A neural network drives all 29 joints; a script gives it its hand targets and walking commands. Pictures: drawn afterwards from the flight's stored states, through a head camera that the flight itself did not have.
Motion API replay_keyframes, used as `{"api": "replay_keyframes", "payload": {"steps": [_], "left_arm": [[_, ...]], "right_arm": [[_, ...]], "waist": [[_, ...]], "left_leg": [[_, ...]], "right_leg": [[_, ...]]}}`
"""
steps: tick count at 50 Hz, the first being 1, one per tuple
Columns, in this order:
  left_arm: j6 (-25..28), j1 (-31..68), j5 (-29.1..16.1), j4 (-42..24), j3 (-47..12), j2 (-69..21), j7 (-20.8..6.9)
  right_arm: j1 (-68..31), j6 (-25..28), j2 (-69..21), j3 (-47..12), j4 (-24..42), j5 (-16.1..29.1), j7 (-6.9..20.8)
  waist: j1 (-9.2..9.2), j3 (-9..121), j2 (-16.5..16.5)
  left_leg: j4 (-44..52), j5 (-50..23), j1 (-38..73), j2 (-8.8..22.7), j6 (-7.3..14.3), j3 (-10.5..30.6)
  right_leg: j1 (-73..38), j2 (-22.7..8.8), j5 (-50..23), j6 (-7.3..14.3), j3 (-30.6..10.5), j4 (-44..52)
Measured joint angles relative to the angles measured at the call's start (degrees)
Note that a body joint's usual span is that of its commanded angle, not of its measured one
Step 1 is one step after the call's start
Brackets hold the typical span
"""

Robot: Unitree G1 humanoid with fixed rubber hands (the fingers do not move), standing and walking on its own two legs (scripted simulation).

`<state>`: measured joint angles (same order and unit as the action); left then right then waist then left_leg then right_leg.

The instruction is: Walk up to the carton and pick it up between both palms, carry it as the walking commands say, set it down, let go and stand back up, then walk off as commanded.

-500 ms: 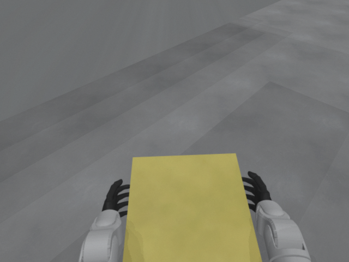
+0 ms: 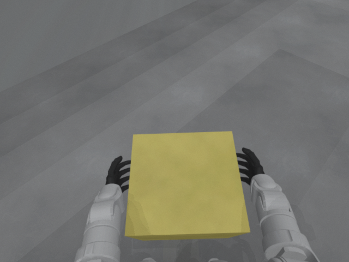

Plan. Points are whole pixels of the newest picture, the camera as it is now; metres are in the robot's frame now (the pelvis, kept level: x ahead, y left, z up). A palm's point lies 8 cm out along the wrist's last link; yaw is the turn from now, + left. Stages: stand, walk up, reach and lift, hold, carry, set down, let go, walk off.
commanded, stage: set down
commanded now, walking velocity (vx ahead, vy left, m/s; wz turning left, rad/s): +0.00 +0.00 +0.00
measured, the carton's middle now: (184, 190) +0.33 +0.00 -0.11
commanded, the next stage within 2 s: none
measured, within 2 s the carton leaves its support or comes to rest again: neither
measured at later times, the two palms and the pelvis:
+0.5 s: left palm (123, 191) +0.33 +0.18 -0.12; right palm (241, 185) +0.35 -0.17 -0.12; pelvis -0.05 +0.00 -0.07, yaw +1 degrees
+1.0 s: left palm (133, 195) +0.36 +0.16 -0.22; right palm (236, 190) +0.37 -0.18 -0.22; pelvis -0.06 -0.01 -0.15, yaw +3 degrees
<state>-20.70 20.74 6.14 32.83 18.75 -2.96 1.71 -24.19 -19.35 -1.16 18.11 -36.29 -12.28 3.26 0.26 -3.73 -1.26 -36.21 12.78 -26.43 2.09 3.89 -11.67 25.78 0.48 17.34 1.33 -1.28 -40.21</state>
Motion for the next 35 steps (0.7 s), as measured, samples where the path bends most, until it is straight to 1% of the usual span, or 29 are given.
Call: {"api": "replay_keyframes", "payload": {"steps": [7, 12, 23, 26, 30, 35], "left_arm": [[3.3, 1.9, 0.0, 0.0, 0.6, 0.0, -0.3], [4.3, 5.5, 0.0, 0.0, 1.5, 0.0, -0.3], [4.3, 14.4, 0.0, 0.0, 5.2, 0.0, -0.3], [3.7, 16.0, 0.0, 0.0, 5.3, 0.0, -0.3], [2.7, 18.0, 0.0, 0.0, 5.3, 0.0, -0.3], [2.6, 19.7, 0.0, 0.0, 5.4, 0.0, 0.1]], "right_arm": [[-2.0, 2.8, -0.1, 1.0, 0.0, -0.3, -0.3], [-4.9, 3.8, -0.1, 2.6, 0.0, -0.3, -1.1], [-13.5, 3.8, -0.1, 7.4, 0.0, -0.3, -1.3], [-14.7, 3.5, 0.0, 8.2, 0.0, -0.3, -2.2], [-16.1, 2.8, 0.3, 8.3, 0.0, 0.0, -4.2], [-17.4, 2.5, 1.1, 8.3, 0.0, 0.7, -4.2]], "waist": [[0.00, 0.0, 0.0], [0.00, 0.0, 0.0], [0.00, 0.0, 0.0], [0.00, 0.0, 0.0], [0.00, 0.1, 0.0], [0.00, 1.3, 0.0]], "left_leg": [[-4.3, 0.0, -10.2, 0.3, 0.3, 0.0], [-9.0, 0.6, -17.7, 0.6, 0.7, 0.0], [-21.0, 3.0, -32.9, 0.7, 1.6, 0.9], [-23.9, 3.8, -36.1, 0.7, 1.7, 1.1], [-27.4, 4.7, -40.0, 0.7, 1.7, 1.3], [-31.0, 5.6, -45.2, 0.7, 1.7, 1.6]], "right_leg": [[10.3, -0.1, 0.3, -0.2, 0.0, -4.8], [18.0, -0.2, 1.0, -0.3, 0.0, -9.7], [33.0, -0.4, 3.7, -0.3, 0.0, -21.9], [36.2, -0.4, 4.5, -0.3, 0.0, -24.9], [40.1, -0.4, 5.6, -0.3, 0.0, -28.4], [45.2, -0.4, 6.7, -0.3, 0.0, -32.2]]}}
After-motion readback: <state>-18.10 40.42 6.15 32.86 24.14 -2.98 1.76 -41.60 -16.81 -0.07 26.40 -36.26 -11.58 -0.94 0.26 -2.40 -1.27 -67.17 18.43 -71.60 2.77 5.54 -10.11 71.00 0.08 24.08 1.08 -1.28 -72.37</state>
